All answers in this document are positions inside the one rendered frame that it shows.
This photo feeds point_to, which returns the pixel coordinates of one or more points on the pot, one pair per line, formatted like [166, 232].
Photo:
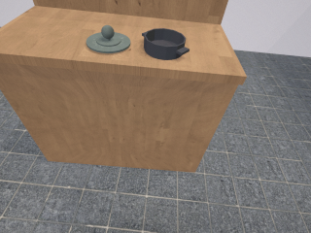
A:
[164, 44]

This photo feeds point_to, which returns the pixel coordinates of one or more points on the knob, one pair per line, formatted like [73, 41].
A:
[107, 31]

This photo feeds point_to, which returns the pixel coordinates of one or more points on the table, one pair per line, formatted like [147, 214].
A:
[122, 109]

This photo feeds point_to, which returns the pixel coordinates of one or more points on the lid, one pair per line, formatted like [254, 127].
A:
[98, 43]

